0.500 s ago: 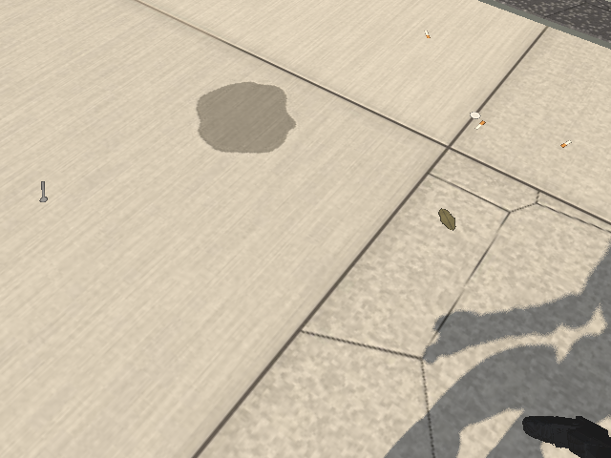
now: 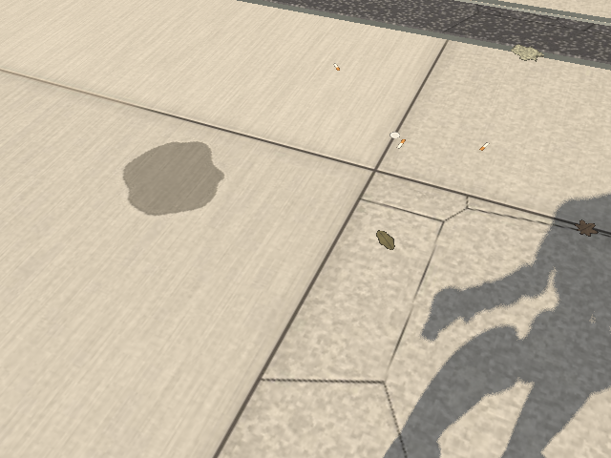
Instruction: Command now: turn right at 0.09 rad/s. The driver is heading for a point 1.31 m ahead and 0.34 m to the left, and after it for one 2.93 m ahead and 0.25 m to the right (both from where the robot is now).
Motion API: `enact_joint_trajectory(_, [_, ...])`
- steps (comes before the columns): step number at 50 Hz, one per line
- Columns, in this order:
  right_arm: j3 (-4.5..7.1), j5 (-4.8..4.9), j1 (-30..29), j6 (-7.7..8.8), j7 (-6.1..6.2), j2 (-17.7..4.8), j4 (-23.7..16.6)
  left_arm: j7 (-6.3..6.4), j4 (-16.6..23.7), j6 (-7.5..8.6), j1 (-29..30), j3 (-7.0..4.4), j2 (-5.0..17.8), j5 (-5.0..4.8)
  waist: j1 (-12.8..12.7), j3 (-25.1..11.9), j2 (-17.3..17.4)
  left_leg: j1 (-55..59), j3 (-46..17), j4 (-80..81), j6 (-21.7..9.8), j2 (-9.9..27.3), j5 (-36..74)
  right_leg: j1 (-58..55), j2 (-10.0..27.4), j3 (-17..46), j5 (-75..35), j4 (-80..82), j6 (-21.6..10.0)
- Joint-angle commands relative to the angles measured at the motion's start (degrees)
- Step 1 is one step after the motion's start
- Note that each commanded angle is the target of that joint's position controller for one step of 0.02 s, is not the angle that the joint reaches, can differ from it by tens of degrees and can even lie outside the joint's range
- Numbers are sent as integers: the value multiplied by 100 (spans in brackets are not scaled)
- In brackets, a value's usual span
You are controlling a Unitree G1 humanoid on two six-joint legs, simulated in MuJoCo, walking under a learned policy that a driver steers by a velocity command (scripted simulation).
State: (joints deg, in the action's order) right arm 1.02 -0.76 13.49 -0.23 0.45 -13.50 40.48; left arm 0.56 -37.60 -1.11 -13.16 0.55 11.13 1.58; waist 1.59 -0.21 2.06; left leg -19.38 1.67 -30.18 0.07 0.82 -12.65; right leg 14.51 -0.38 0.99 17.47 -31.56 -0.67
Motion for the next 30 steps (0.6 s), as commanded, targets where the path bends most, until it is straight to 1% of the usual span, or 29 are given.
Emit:
enact_joint_trajectory(1, [123, -54, -268, 115, -20, -443, -407, 6, 367, 203, 392, -135, 591, -18, -15, 61, -1072, 479, -211, 392, 16, 102, 329, 421, 712, 958, 480, 1392, -479])
enact_joint_trajectory(2, [122, -26, -181, 121, -39, -443, -370, 4, 299, 211, 266, -128, 572, -20, -12, 52, -923, 565, -212, 453, -19, 119, 329, 400, 638, 882, 448, 1337, -430])
enact_joint_trajectory(3, [154, -6, -166, 143, -30, -547, -304, -8, 273, 219, 124, -133, 581, -39, -70, 81, -609, 563, -248, 442, -43, 140, 306, 349, 586, 811, 329, 1253, -396])
enact_joint_trajectory(5, [136, 3, -147, 172, -20, -450, -226, -10, 228, 233, 48, -158, 646, -50, -91, 85, -420, 526, -278, 477, -70, 151, 389, 195, 501, 696, -59, 1091, -396])
enact_joint_trajectory(8, [127, 1, -103, 190, -2, -421, -149, 4, 201, 231, 20, -165, 630, -68, -98, -44, -287, 584, -297, 455, -77, 180, 661, 2, 443, 603, -685, 945, -426])
enact_joint_trajectory(9, [130, 25, -100, 187, -3, -436, -138, 12, 193, 226, 3, -176, 643, -62, -113, -86, -265, 491, -320, 425, -101, 180, 756, -155, 404, 512, -798, 893, -409])
enact_joint_trajectory(11, [173, 92, -318, 178, 8, -600, -278, 67, 244, 189, -22, -268, 856, -73, -211, -105, -270, 108, -300, 157, -157, 117, 961, -430, 414, 453, -1071, 774, -437])
enact_joint_trajectory(14, [228, 147, -413, 143, -6, -676, -484, 173, 274, 95, -180, -397, 1053, -102, -285, -178, -471, -432, -216, -418, -158, 8, 1085, -694, 747, 539, -1631, 687, -664])
enact_joint_trajectory(16, [259, 140, -366, 97, -47, -670, -597, 224, 301, 42, -237, -459, 1097, -124, -292, -210, -660, -703, -182, -764, -139, -12, 904, -765, 1087, 673, -1992, 635, -860])
enact_joint_trajectory(18, [280, 126, -332, 50, -101, -632, -698, 254, 350, 30, -174, -503, 1120, -146, -259, -229, -780, -765, -177, -969, -177, 5, 528, -685, 1356, 746, -2131, 562, -968])
enact_joint_trajectory(19, [290, 117, -274, 29, -133, -615, -733, 265, 382, 34, -71, -524, 1144, -164, -202, -224, -781, -683, -179, -975, -228, 21, 348, -568, 1436, 715, -2097, 482, -966])
enact_joint_trajectory(20, [308, 123, -210, 16, -158, -630, -756, 271, 406, 47, 11, -543, 1161, -173, -151, -221, -702, -504, -200, -839, -313, 38, 476, -409, 1395, 575, -1949, 344, -882])
enact_joint_trajectory(21, [350, 132, -145, 15, -165, -740, -778, 271, 423, 70, 12, -560, 1164, -152, -145, -256, -439, -202, -356, -626, -434, 96, 1196, -199, 1178, 288, -1640, 69, -686])
enact_joint_trajectory(22, [425, 136, -41, 18, -138, -970, -798, 270, 470, 106, -4, -558, 1097, -92, -180, -389, 121, 283, -909, -392, -676, 338, 2190, 218, 715, -206, -1164, -526, -350])
enact_joint_trajectory(23, [480, 112, 223, 18, -88, -1192, -821, 276, 588, 130, 288, -495, 937, -71, 11, -564, 916, 912, -2117, 165, -1328, 926, 2776, 1037, -19, -699, -330, -1664, 131])
enact_joint_trajectory(24, [473, -6, 718, 64, -67, -1265, -806, 263, 736, 123, 688, -388, 740, -78, 364, -889, 1430, 1695, -3498, 830, -2022, 1632, 2906, 1984, -432, -112, 2039, -2994, 282])
enact_joint_trajectory(25, [428, -68, 541, 159, -44, -1248, -931, 203, 680, 126, 485, -383, 773, -162, 268, -1132, 896, 1787, -3636, 892, -2087, 1834, 2653, 2165, -263, 514, 2194, -4043, 292])
enact_joint_trajectory(26, [402, -32, 182, 204, 1, -1211, -1054, 165, 614, 112, 386, -377, 838, -189, 96, -1018, 346, 1549, -3317, 796, -1913, 1716, 2412, 2307, -162, 606, 1866, -4485, 299])
enact_joint_trajectory(27, [375, 52, -102, 190, 52, -1185, -1133, 173, 603, 109, 372, -382, 909, -149, -29, -818, 13, 1233, -2977, 825, -1707, 1526, 2199, 2377, -65, 619, 1448, -4388, 327])
enact_joint_trajectory(28, [326, 118, -313, 140, 104, -1080, -1199, 214, 617, 110, 434, -395, 965, -115, -99, -773, -43, 1041, -2732, 890, -1523, 1303, 1917, 2297, 13, 585, 1099, -4177, 366])
enact_joint_trajectory(29, [294, 139, -441, 70, 132, -1028, -1228, 223, 628, 114, 424, -374, 910, -118, -180, -725, 90, 801, -2505, 944, -1422, 1055, 1778, 2119, -28, 457, 836, -4010, 416])
enact_joint_trajectory(30, [280, 132, -463, 13, 153, -985, -1224, 222, 605, 113, 354, -347, 863, -134, -216, -725, 273, 726, -2364, 999, -1378, 907, 1715, 1999, -79, 371, 682, -3760, 439])
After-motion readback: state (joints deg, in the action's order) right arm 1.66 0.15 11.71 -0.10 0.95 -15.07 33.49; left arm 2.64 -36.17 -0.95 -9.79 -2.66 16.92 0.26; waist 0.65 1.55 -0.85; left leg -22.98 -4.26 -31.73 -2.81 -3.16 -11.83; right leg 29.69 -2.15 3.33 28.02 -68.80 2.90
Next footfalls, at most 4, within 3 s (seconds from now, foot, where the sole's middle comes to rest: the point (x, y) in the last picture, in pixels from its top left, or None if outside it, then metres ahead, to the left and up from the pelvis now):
0.84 right None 0.10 -0.11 -0.77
1.22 left None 0.02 0.08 -0.77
1.82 right None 0.44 -0.04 -0.77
2.32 left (252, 380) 0.72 0.17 -0.77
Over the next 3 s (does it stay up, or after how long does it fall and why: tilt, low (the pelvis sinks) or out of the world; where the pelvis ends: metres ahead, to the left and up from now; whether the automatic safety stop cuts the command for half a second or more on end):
stays up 0.65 0.04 0.02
